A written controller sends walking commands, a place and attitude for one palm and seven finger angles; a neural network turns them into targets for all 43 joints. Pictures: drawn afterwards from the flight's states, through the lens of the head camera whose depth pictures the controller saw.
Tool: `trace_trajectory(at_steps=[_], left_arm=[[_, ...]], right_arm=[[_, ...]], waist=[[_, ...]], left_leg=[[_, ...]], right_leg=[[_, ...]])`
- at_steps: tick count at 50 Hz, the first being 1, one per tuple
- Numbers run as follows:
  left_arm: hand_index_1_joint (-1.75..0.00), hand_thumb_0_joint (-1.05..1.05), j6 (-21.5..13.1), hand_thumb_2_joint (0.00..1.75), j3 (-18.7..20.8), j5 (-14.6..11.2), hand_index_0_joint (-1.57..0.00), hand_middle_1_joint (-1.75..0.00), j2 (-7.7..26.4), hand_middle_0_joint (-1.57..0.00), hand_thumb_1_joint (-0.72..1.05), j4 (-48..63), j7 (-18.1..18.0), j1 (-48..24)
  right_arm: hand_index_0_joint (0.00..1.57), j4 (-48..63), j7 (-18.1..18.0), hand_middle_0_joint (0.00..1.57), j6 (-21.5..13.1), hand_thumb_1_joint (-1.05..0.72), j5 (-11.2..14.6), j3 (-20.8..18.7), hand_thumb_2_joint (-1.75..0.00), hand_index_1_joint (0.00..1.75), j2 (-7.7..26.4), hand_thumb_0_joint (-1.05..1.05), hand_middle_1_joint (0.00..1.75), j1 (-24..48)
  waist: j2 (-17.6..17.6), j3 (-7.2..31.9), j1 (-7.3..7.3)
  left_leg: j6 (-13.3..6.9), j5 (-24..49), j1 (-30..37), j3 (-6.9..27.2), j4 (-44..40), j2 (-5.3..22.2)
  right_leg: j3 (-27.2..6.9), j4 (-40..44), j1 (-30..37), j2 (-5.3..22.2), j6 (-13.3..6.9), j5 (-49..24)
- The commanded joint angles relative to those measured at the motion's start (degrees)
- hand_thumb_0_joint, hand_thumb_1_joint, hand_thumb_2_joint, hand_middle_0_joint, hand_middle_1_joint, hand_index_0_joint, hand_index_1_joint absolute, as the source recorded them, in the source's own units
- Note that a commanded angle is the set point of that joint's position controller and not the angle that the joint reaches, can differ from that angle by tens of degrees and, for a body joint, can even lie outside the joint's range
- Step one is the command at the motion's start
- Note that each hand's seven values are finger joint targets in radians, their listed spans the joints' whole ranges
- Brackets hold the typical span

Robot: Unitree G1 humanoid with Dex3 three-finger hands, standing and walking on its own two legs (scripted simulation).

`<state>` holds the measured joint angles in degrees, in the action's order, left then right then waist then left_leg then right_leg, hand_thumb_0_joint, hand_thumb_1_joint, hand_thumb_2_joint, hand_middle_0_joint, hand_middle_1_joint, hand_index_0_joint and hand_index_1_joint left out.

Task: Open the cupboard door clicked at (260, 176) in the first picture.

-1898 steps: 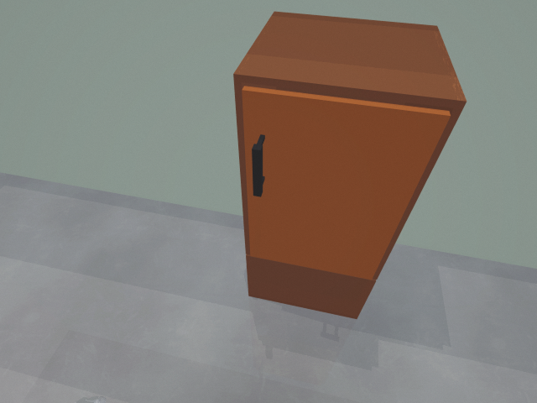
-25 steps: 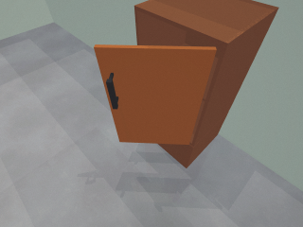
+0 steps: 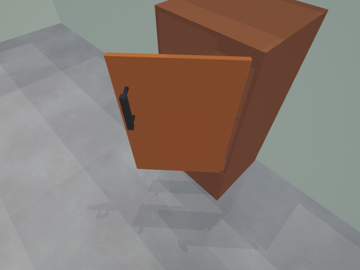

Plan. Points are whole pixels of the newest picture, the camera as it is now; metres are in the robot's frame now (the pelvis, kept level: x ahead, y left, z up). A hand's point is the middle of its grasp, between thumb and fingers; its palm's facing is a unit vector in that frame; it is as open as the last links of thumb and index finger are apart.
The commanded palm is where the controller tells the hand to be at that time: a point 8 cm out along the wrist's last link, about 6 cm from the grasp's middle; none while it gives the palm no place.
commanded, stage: raise the hand with hooked fingers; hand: left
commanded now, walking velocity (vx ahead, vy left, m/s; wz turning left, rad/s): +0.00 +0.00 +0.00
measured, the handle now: (128, 109) +0.57 +0.20 -0.01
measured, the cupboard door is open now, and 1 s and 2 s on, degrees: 42 42 42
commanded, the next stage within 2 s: none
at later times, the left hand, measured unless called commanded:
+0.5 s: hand (96, 269) +0.14 +0.19 -0.07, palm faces +0.03 -1.00 +0.03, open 8.6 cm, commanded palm +0.12 +0.25 -0.05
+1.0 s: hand (72, 246) +0.17 +0.25 -0.04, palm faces +0.02 -1.00 -0.05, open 11.6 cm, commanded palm +0.14 +0.30 -0.03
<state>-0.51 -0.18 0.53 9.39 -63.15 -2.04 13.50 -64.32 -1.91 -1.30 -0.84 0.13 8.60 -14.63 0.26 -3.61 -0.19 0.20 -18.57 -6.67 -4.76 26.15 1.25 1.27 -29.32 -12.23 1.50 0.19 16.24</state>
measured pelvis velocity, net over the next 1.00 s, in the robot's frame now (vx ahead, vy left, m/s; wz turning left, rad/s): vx -0.07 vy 0.01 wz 0.05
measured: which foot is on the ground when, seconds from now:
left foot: down 0.00-1.00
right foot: down 0.00-1.00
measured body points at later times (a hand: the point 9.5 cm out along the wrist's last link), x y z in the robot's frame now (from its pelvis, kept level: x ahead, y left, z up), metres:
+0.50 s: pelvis -0.06 -0.01 -0.09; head +0.00 +0.00 +0.36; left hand +0.13 +0.25 -0.07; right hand +0.21 -0.26 -0.10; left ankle -0.05 +0.12 -0.74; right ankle -0.01 -0.12 -0.74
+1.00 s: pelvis -0.07 +0.01 -0.08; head +0.00 +0.02 +0.36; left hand +0.16 +0.30 -0.03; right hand +0.09 -0.23 -0.17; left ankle -0.05 +0.12 -0.74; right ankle -0.01 -0.12 -0.74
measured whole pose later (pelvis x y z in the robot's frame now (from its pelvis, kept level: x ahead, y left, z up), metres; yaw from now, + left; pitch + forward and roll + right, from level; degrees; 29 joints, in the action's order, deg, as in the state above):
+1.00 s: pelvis -0.07 +0.01 -0.08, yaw +3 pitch +14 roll -2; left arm -19.8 16.8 -18.8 17.5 -8.6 22.9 13.1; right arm -31.9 -3.4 -14.0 1.5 1.1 15.0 -18.0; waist 1.2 6.1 1.0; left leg -1.1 -29.8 -49.8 -0.1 65.6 1.6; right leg 4.4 -61.5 -50.7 2.8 0.5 24.7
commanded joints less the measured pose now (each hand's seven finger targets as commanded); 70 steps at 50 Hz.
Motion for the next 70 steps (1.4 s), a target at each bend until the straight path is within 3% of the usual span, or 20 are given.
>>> trace_trajectory(at_steps=[1, 3, 4, 5, 6, 7, 8, 9, 11, 13, 15, 17, 22, 24, 27, 29, 37, 42, 55, 70], left_arm=[[-0.30, 0.00, -0.95, 0.90, 1.21, 0.16, -0.20, -0.30, 6.32, -0.20, 0.90, 1.90, -0.08, 2.93], [-0.30, 0.00, -0.96, 0.90, 1.31, 0.21, -0.20, -0.30, 6.26, -0.20, 0.90, 1.97, -0.10, 2.78], [-0.30, 0.00, -1.68, 0.90, 1.58, 0.52, -0.20, -0.30, 7.32, -0.20, 0.90, -0.62, -2.36, 8.40], [-0.32, 0.00, -14.02, 0.89, 9.81, -10.18, -0.20, -0.32, 20.72, -0.20, 0.88, 87.63, -1.79, -35.89], [-0.33, 0.00, -11.18, 0.88, 9.75, -5.65, -0.20, -0.33, 16.21, -0.20, 0.85, 70.33, -3.55, -5.96], [-0.34, 0.00, -3.86, 0.87, 2.20, -8.29, -0.21, -0.34, 2.53, -0.21, 0.83, 59.97, -4.36, 8.81], [-0.36, 0.00, -4.33, 0.86, 2.43, -9.25, -0.21, -0.36, 0.15, -0.21, 0.81, 58.99, -3.27, 3.62], [-0.37, 0.00, -7.55, 0.85, 6.08, -9.65, -0.21, -0.37, 3.73, -0.21, 0.78, 59.11, -1.68, -0.17], [-0.40, 0.00, -15.20, 0.83, 10.16, -10.85, -0.21, -0.40, 2.90, -0.21, 0.74, 51.69, 3.50, 10.56], [-0.43, 0.00, -23.35, 0.81, 11.44, -12.45, -0.22, -0.43, 1.59, -0.22, 0.69, 47.62, 10.50, 18.26], [-0.47, 0.00, -32.54, 0.79, 11.98, -14.50, -0.22, -0.47, 2.28, -0.22, 0.64, 47.64, 18.29, 16.48], [-0.50, 0.00, -38.78, 0.77, 16.11, -15.59, -0.22, -0.50, 8.03, -0.22, 0.60, 45.98, 25.74, 13.39], [-0.57, 0.00, -32.67, 0.72, 18.40, -21.63, -0.23, -0.57, 12.86, -0.23, 0.48, 61.75, 28.49, -2.00], [-0.60, 0.00, -32.01, 0.70, 17.64, -20.67, -0.23, -0.60, 12.52, -0.23, 0.43, 70.46, 26.22, -3.52], [-0.64, 0.00, -31.53, 0.67, 14.71, -18.56, -0.24, -0.64, 13.48, -0.24, 0.36, 77.26, 23.98, -10.86], [-0.68, 0.00, -29.94, 0.65, 13.82, -17.41, -0.24, -0.68, 12.85, -0.24, 0.32, 75.67, 23.90, -8.96], [-0.80, 0.00, -19.29, 0.57, 20.47, -19.97, -0.25, -0.80, 16.25, -0.25, 0.13, 66.87, 25.73, -2.07], [-0.87, 0.00, -20.37, 0.52, 22.11, -20.81, -0.26, -0.87, 16.46, -0.26, 0.01, 65.29, 24.24, -2.70], [-1.07, 0.00, -23.41, 0.39, 22.50, -20.59, -0.29, -1.07, 19.08, -0.29, -0.29, 67.02, 26.08, -7.70], [-1.20, 0.00, -19.62, 0.30, 27.08, -21.57, -0.30, -1.20, 24.57, -0.30, -0.50, 60.62, 30.20, -15.86]], right_arm=[[0.20, 0.96, -0.09, 0.20, -0.45, -0.90, 0.09, -0.89, -0.90, 0.30, 5.19, 0.00, 0.30, -4.04], [0.20, 0.79, -0.15, 0.20, -0.54, -0.90, 0.07, -0.92, -0.90, 0.30, 5.14, 0.00, 0.30, -4.16], [0.20, 4.74, 0.32, 0.20, -0.63, -0.90, 0.80, -1.81, -0.90, 0.30, 8.22, 0.00, 0.30, 0.81], [0.20, 24.65, -1.83, 0.20, -10.09, -0.90, 3.77, -2.51, -0.90, 0.30, 16.15, 0.00, 0.30, 0.48], [0.20, 21.29, -3.87, 0.20, -14.77, -0.90, 2.14, -2.22, -0.90, 0.30, 11.53, 0.00, 0.30, 3.46], [0.20, 21.18, -3.26, 0.20, -16.17, -0.90, 3.38, -2.30, -0.90, 0.30, 9.04, 0.00, 0.30, 4.34], [0.20, 20.20, -2.83, 0.20, -16.60, -0.90, 3.15, -2.98, -0.90, 0.30, 10.77, 0.00, 0.30, 2.75], [0.20, 23.32, -2.37, 0.20, -17.17, -0.90, 2.45, -4.25, -0.90, 0.30, 12.62, 0.00, 0.30, 3.50], [0.20, 26.83, -1.58, 0.20, -17.56, -0.90, 0.88, -5.31, -0.90, 0.30, 12.84, 0.00, 0.30, 3.13], [0.20, 31.31, 0.25, 0.20, -17.85, -0.90, 0.96, -5.38, -0.90, 0.30, 12.07, 0.00, 0.30, 4.71], [0.20, 34.74, 1.53, 0.20, -18.04, -0.90, 0.98, -5.91, -0.90, 0.30, 12.53, 0.00, 0.30, 6.48], [0.20, 37.65, 2.38, 0.20, -18.11, -0.90, 1.54, -6.43, -0.90, 0.30, 13.50, 0.00, 0.30, 6.19], [0.20, 46.80, 0.30, 0.20, -16.72, -0.90, 3.13, -5.49, -0.90, 0.30, 14.56, 0.00, 0.30, 7.50], [0.20, 46.70, -0.32, 0.20, -16.27, -0.90, 2.93, -5.10, -0.90, 0.30, 13.54, 0.00, 0.30, 4.69], [0.20, 44.66, -1.12, 0.20, -15.84, -0.90, 2.24, -3.62, -0.90, 0.30, 13.92, 0.00, 0.30, 3.13], [0.20, 43.25, -1.57, 0.20, -16.05, -0.90, 2.38, -3.43, -0.90, 0.30, 13.71, 0.00, 0.30, 2.78], [0.20, 43.03, -2.14, 0.20, -15.74, -0.90, 3.03, -2.43, -0.90, 0.30, 13.21, 0.00, 0.30, 5.07], [0.20, 42.70, -1.84, 0.20, -15.70, -0.90, 2.60, -2.34, -0.90, 0.30, 13.07, 0.00, 0.30, 4.37], [0.20, 42.11, -2.04, 0.20, -16.57, -0.90, 2.87, -2.73, -0.90, 0.30, 15.33, 0.00, 0.30, 0.53], [0.20, 42.31, -2.16, 0.20, -14.50, -0.90, 2.71, -1.78, -0.90, 0.30, 15.76, 0.00, 0.30, -0.52]], waist=[[-1.35, 1.35, 0.27], [-0.38, 1.40, 0.25], [-3.52, 2.96, -1.55], [7.21, 30.92, 3.44], [15.16, 29.42, -1.07], [11.91, 17.89, 0.58], [2.25, 7.64, 2.97], [-3.61, 3.00, 3.73], [-11.40, 6.70, 0.95], [-7.80, 10.59, -2.99], [-9.58, 12.36, -3.17], [-5.02, 14.25, -3.30], [-2.28, 20.20, -1.57], [2.08, 24.89, -0.72], [4.31, 22.95, 2.53], [6.40, 23.29, 2.85], [3.41, 25.43, -1.15], [-1.37, 21.97, -0.61], [6.52, 23.73, 0.17], [6.23, 25.27, 0.62]], left_leg=[[-1.60, 12.94, -1.55, 4.02, -4.52, 4.75], [-1.61, 14.37, -1.42, 3.98, -4.58, 4.91], [-0.06, 21.60, -5.22, 2.05, 7.30, 6.45], [-1.42, 30.86, 5.58, 3.74, -0.15, -0.86], [-1.47, 40.13, 9.58, 3.53, -0.45, 1.19], [0.67, 37.95, 3.45, 4.81, -0.51, 2.17], [0.04, 31.79, -2.42, 5.37, 1.59, 1.90], [-0.61, 23.79, -8.04, 5.93, 4.63, 0.65], [-0.50, 14.78, -16.93, 5.00, 9.76, -0.79], [0.60, 12.26, -23.18, 3.51, 14.94, -2.39], [0.86, 7.10, -31.62, 2.64, 21.34, -3.16], [0.76, 3.65, -37.23, 2.48, 27.46, -3.58], [-1.24, -7.28, -43.05, 2.36, 32.93, -3.68], [-1.57, -4.03, -39.81, 3.20, 33.59, -2.54], [-2.00, -2.55, -39.25, 5.23, 34.84, -1.18], [-1.96, -2.48, -38.72, 5.72, 34.61, -1.09], [-1.24, -1.86, -38.95, 7.03, 29.58, -1.67], [-1.12, -3.20, -40.61, 7.12, 28.06, -1.66], [-0.57, 1.67, -32.00, 7.64, 24.88, -1.42], [-0.11, 10.21, -28.53, 7.44, 24.54, -1.02]], right_leg=[[-4.77, 4.06, 1.56, 4.81, -2.64, -17.37], [-4.53, 3.80, 1.80, 4.70, -2.64, -18.31], [-6.48, 2.74, 3.47, 7.93, -1.27, -40.58], [-3.15, -1.37, 9.74, 2.64, -2.86, -37.19], [-1.53, -3.73, 6.66, -0.13, -3.48, -23.81], [2.84, -2.42, -1.42, 0.00, -1.99, -11.02], [3.94, -1.07, -6.09, -0.14, -1.07, -12.19], [4.42, -1.24, -9.70, -0.23, -0.77, -13.70], [5.57, -6.16, -13.86, -0.60, -0.47, -9.52], [4.61, -13.15, -15.07, -0.54, -1.43, -9.42], [2.53, -18.87, -19.56, -0.37, -1.72, -6.47], [-1.78, -22.53, -22.68, 0.65, -2.65, -2.47], [-7.04, -21.10, -28.03, 0.41, -1.42, 19.80], [-5.46, -23.23, -27.23, -0.36, -1.49, 14.05], [-3.13, -25.86, -30.93, -1.81, -1.85, 9.22], [-2.22, -25.84, -31.57, -1.81, -1.80, 8.26], [0.66, -24.03, -26.03, -2.06, -1.70, 9.35], [1.18, -22.63, -26.88, -1.94, -1.42, 12.24], [3.32, -23.80, -27.77, -2.20, -1.88, 4.68], [3.49, -22.48, -23.83, -2.91, -1.86, -3.82]])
